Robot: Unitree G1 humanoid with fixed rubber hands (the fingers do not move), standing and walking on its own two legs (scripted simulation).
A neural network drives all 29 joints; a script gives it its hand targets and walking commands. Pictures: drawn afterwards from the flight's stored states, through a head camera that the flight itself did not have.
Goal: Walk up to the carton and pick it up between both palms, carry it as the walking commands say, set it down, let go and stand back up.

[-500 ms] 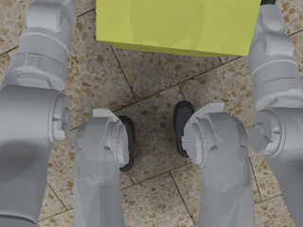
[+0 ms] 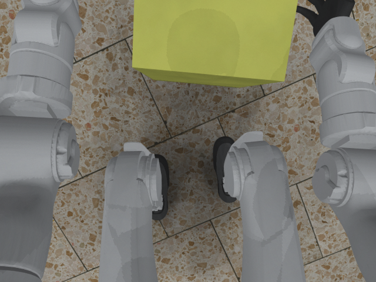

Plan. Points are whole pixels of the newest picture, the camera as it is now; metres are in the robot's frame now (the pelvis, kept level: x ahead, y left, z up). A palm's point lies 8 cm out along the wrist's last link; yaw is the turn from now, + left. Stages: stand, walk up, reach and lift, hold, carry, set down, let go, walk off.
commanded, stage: set down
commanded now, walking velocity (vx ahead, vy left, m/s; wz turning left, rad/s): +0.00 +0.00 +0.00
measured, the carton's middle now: (206, 23) +0.55 -0.06 -0.27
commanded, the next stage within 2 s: let go in 0.94 s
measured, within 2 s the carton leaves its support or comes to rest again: neither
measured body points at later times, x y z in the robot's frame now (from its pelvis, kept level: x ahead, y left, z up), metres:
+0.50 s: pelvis +0.02 +0.00 +0.13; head +0.35 -0.01 +0.44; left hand +0.60 +0.17 +0.03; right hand +0.52 -0.26 +0.02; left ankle +0.10 +0.10 -0.38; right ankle +0.13 -0.12 -0.38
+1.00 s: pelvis +0.06 +0.00 +0.25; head +0.35 -0.01 +0.59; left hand +0.59 +0.18 +0.14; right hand +0.51 -0.25 +0.14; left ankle +0.09 +0.10 -0.38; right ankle +0.13 -0.12 -0.38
